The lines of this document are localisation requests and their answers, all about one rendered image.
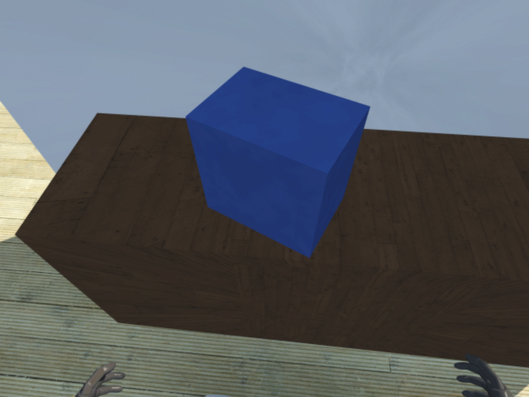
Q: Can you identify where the robot right hand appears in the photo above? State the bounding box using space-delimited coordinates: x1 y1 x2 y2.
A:
454 353 513 397

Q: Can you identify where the pedestal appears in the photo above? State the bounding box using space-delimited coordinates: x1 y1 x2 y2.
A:
15 113 529 368

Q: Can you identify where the carton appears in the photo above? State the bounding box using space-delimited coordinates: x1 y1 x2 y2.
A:
186 67 370 258

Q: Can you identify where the robot left hand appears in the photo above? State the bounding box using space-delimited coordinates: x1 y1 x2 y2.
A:
75 362 126 397

